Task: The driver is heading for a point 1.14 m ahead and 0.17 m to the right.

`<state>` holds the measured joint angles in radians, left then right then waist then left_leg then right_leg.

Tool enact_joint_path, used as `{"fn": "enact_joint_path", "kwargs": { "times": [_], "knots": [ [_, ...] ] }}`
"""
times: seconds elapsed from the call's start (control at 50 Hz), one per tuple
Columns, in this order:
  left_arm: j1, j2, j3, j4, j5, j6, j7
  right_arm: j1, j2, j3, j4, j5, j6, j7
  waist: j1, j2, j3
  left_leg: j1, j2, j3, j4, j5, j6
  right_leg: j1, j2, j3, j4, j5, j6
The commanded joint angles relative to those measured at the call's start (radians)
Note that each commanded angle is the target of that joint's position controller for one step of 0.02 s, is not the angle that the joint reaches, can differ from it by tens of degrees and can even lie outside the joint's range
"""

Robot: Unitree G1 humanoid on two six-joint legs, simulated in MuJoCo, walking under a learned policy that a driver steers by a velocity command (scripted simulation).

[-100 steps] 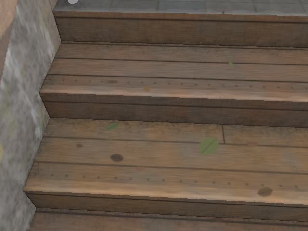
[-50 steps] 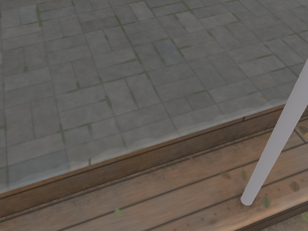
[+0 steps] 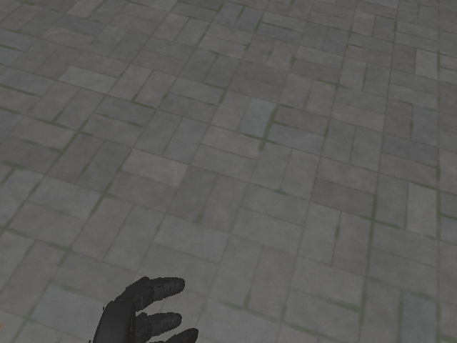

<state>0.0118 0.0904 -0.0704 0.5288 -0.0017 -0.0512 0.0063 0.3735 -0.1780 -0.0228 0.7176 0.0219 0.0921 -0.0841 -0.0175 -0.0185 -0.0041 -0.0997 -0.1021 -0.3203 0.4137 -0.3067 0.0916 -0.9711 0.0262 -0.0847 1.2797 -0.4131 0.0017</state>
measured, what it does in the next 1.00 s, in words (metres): steps to the left, turning right: left foot 0.15 m lower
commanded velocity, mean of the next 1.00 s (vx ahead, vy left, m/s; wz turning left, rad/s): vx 0.01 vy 0.00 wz -0.19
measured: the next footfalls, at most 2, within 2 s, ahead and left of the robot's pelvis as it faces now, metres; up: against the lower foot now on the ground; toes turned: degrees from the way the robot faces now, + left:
left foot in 0.74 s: +0.08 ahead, +0.25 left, +0.00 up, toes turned -10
right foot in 1.22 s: +0.14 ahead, -0.09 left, +0.15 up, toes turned -36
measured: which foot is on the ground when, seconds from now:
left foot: down 0.00-0.04, up 0.06-0.72, down 0.74-1.00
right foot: down 0.00-0.72, up 0.74-1.00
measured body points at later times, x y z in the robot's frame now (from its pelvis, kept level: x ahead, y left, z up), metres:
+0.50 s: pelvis +0.08 +0.00 +0.08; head +0.12 -0.02 +0.53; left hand +0.21 +0.22 -0.02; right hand +0.23 -0.23 -0.04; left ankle +0.04 +0.15 -0.48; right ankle +0.15 -0.11 -0.60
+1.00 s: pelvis +0.07 +0.13 -0.01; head +0.10 +0.15 +0.44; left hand +0.29 +0.29 -0.12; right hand +0.06 -0.12 -0.12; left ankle +0.04 +0.25 -0.75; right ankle +0.04 -0.01 -0.44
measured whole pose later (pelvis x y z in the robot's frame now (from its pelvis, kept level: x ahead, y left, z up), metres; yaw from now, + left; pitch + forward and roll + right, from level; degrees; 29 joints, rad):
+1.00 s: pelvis +0.07 +0.13 -0.01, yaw -17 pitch +2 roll -1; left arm 0.19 0.17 0.01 0.55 0.00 0.09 0.06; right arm 0.35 -0.16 0.00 0.69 -0.01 0.06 -0.11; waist -0.01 -0.05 0.01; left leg -0.15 0.06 0.11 0.46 -0.34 0.01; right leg -1.06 0.03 0.04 2.09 -0.45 0.19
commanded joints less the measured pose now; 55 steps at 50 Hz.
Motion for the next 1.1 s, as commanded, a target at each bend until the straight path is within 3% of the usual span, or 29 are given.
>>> {"fn": "enact_joint_path", "kwargs": {
  "times": [0.02,0.04,0.06,0.08,0.1,0.12,0.16,0.2,0.26,0.32,0.44,0.48,0.54,0.62,0.68,0.7,0.72,0.74,0.76,0.78,0.8,0.82,0.84,0.86,0.88,0.9,0.92,0.96,1.1],
  "knots": [
    [0.214,0.267,0.122,-0.065,0.024,-0.041,0.003,-0.152,-0.229,-0.059,-0.104,0.015,-0.065,0.037,0.200,0.228,-0.310,-0.028,0.149,-0.042,0.207,1.629,0.044,0.683,-0.007,0.127,-0.324,0.154,-0.140],
    [0.316,0.318,0.138,-0.043,0.094,-0.033,0.026,-0.160,-0.198,-0.062,-0.147,0.029,-0.081,0.052,0.211,-0.255,-0.504,-0.354,-0.036,0.020,0.664,0.998,-0.062,1.025,-0.269,0.618,-0.548,0.488,-0.330],
    [0.239,0.275,0.118,-0.062,0.117,-0.015,0.058,-0.107,-0.190,-0.059,-0.126,-0.025,-0.089,0.083,0.145,-0.503,-0.574,-0.412,-0.161,-0.004,1.148,-0.065,-0.156,0.963,-0.416,1.044,-0.808,0.622,-0.426],
    [0.126,0.174,0.094,-0.073,0.056,0.003,0.069,-0.076,-0.195,-0.072,-0.138,-0.017,-0.081,0.107,0.066,-0.330,-0.389,-0.509,-0.112,0.005,1.349,-0.144,-0.175,0.761,-0.411,0.924,-0.787,0.412,-0.370],
    [0.091,0.106,0.082,-0.057,0.004,0.021,0.082,-0.117,-0.164,-0.055,-0.164,-0.011,-0.056,0.107,0.029,-0.170,-0.187,-0.587,-0.057,0.118,1.386,-0.136,-0.180,0.603,-0.352,0.710,-0.750,0.220,-0.307],
    [0.058,0.066,0.073,-0.017,-0.008,0.027,0.090,-0.121,-0.121,-0.029,-0.172,-0.024,-0.035,0.095,-0.012,-0.050,-0.019,-0.612,-0.015,0.164,1.341,-0.111,-0.150,0.435,-0.292,0.509,-0.709,0.074,-0.253],
    [0.045,0.089,0.077,0.014,0.015,0.010,0.080,-0.051,-0.083,-0.009,-0.133,-0.016,-0.024,0.092,-0.067,0.035,0.030,-0.505,0.011,0.235,1.318,-0.036,-0.104,0.286,-0.180,0.277,-0.668,-0.006,-0.191],
    [0.064,0.107,0.079,0.036,0.016,-0.002,0.072,-0.062,-0.034,0.017,-0.139,-0.013,-0.037,0.081,-0.052,-0.002,0.043,-0.536,-0.002,0.216,1.290,0.024,-0.097,0.296,-0.160,0.228,-0.691,0.051,-0.214],
    [0.116,0.145,0.086,0.033,0.007,-0.010,0.074,-0.095,-0.065,0.017,-0.157,-0.021,-0.040,0.053,-0.017,-0.072,-0.013,-0.669,0.008,0.201,1.320,0.041,-0.130,0.455,-0.212,0.339,-0.708,0.125,-0.263],
    [0.170,0.189,0.092,0.008,0.006,0.006,0.088,-0.150,-0.112,0.008,-0.165,-0.020,-0.050,0.057,0.007,-0.039,-0.077,-0.718,0.066,0.230,1.241,0.116,-0.168,0.563,-0.223,0.412,-0.696,0.123,-0.268],
    [0.230,0.210,0.100,-0.020,0.014,0.032,0.108,-0.205,-0.099,0.009,-0.200,-0.027,-0.047,0.045,0.053,-0.121,-0.128,-0.749,0.089,0.211,1.226,0.107,-0.202,0.620,-0.240,0.565,-0.620,0.144,-0.294],
    [0.226,0.210,0.103,-0.043,0.004,0.040,0.103,-0.212,-0.092,0.011,-0.217,-0.021,-0.043,0.046,0.052,-0.104,-0.132,-0.730,0.094,0.194,1.210,0.088,-0.203,0.612,-0.239,0.632,-0.594,0.063,-0.283],
    [0.151,0.195,0.101,-0.078,0.002,0.051,0.107,-0.157,-0.100,0.011,-0.216,-0.009,-0.047,0.042,0.018,-0.160,-0.124,-0.652,0.093,0.179,1.117,0.058,-0.203,0.545,-0.219,0.655,-0.569,0.143,-0.275],
    [0.094,0.201,0.119,-0.102,-0.008,0.081,0.107,-0.090,-0.090,0.016,-0.191,-0.011,-0.053,0.056,0.006,-0.179,-0.116,-0.416,0.147,0.180,0.579,0.047,-0.149,0.413,-0.150,0.569,-0.503,0.087,-0.203],
    [0.126,0.177,0.134,-0.084,-0.025,0.117,0.118,-0.017,-0.081,-0.003,-0.089,-0.012,-0.060,0.092,0.026,-0.107,-0.099,-0.126,0.147,0.265,0.047,0.421,-0.102,0.321,-0.104,0.483,-0.420,-0.029,-0.147],
    [0.167,0.152,0.126,-0.058,-0.031,0.124,0.116,-0.049,-0.046,-0.003,-0.068,-0.016,-0.061,0.101,0.043,-0.047,-0.032,-0.118,0.119,0.324,-0.150,0.493,-0.101,0.334,-0.043,0.406,-0.368,0.008,-0.139],
    [0.230,0.128,0.129,-0.031,-0.029,0.125,0.107,-0.075,-0.011,0.002,-0.041,-0.029,-0.062,0.108,0.082,0.016,0.008,-0.067,0.148,0.310,-0.293,0.635,-0.108,0.314,0.030,0.343,-0.218,-0.030,-0.110],
    [0.265,0.092,0.124,0.000,-0.028,0.119,0.090,-0.052,-0.018,0.006,-0.020,-0.051,-0.068,0.108,0.073,0.135,0.021,0.074,0.231,0.270,-0.228,0.860,-0.101,0.116,0.110,0.215,0.140,-0.140,-0.057],
    [0.309,0.056,0.120,-0.004,-0.015,0.095,0.065,-0.057,-0.129,-0.015,-0.029,-0.061,-0.090,0.109,0.099,0.295,-0.013,0.178,0.374,0.202,0.113,1.593,-0.075,-0.108,0.179,0.186,0.517,-0.395,0.019],
    [0.306,0.073,0.115,-0.008,-0.011,0.072,0.038,-0.044,-0.187,-0.040,-0.034,-0.044,-0.085,0.104,0.094,0.262,-0.077,0.232,0.465,0.181,0.129,1.658,-0.027,-0.195,0.103,0.191,0.674,-0.360,0.062],
    [0.227,0.091,0.108,-0.015,-0.030,0.065,0.029,-0.040,-0.218,-0.053,-0.028,-0.047,-0.071,0.099,0.053,0.208,-0.090,0.260,0.486,0.172,0.119,1.445,0.043,-0.272,0.066,0.196,0.788,-0.334,0.078],
    [0.127,0.074,0.091,-0.048,-0.030,0.073,0.033,-0.057,-0.269,-0.063,-0.039,-0.058,-0.051,0.079,0.048,0.167,-0.065,0.251,0.515,0.124,0.080,1.070,0.107,-0.371,0.027,0.217,0.898,-0.295,0.107],
    [0.053,0.071,0.077,-0.086,-0.042,0.099,0.043,-0.111,-0.279,-0.061,-0.063,-0.064,-0.031,0.051,0.040,0.232,0.011,0.165,0.559,0.093,-0.015,0.837,0.179,-0.411,-0.004,0.192,0.909,-0.264,0.152],
    [-0.023,0.086,0.078,-0.107,-0.042,0.117,0.055,-0.112,-0.245,-0.046,-0.083,-0.063,-0.025,0.025,0.000,0.243,0.076,0.090,0.566,0.043,-0.081,0.616,0.214,-0.414,-0.028,0.197,0.920,-0.219,0.174],
    [-0.051,0.118,0.095,-0.107,-0.025,0.124,0.058,-0.086,-0.159,-0.021,-0.083,-0.067,-0.024,-0.003,-0.017,0.150,0.077,0.065,0.528,0.092,-0.087,0.464,0.176,-0.390,-0.027,0.258,0.974,-0.153,0.173],
    [-0.029,0.150,0.103,-0.105,-0.016,0.129,0.059,-0.108,-0.147,-0.021,-0.115,-0.042,-0.032,-0.009,-0.005,0.106,0.077,0.027,0.450,0.167,-0.095,0.315,0.136,-0.335,-0.014,0.207,0.886,-0.038,0.190],
    [-0.046,0.135,0.097,-0.123,-0.001,0.127,0.060,-0.081,-0.151,-0.022,-0.116,-0.030,-0.040,-0.021,-0.018,0.135,0.071,0.016,0.435,0.183,-0.109,0.301,0.131,-0.317,-0.012,0.177,0.858,-0.002,0.202],
    [-0.028,0.102,0.081,-0.141,0.017,0.111,0.058,-0.022,-0.155,-0.026,-0.092,-0.037,-0.047,-0.039,-0.019,0.142,0.023,0.090,0.435,0.209,-0.102,0.399,0.133,-0.314,-0.030,0.170,0.820,0.009,0.199],
    [-0.073,0.057,0.047,-0.168,0.001,0.090,0.009,-0.013,-0.182,-0.057,-0.080,-0.027,-0.028,-0.036,-0.025,0.114,-0.013,0.223,0.430,0.309,-0.110,0.507,0.126,-0.326,-0.133,0.122,0.507,-0.031,0.172]
  ]
}}
Keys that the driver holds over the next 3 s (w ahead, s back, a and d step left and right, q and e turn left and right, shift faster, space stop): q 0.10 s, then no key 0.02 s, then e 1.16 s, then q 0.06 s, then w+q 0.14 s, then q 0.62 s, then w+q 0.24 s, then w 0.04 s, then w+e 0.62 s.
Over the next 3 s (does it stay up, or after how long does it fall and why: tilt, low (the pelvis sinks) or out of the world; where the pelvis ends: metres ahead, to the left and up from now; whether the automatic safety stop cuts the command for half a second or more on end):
stays up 0.64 -0.01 0.15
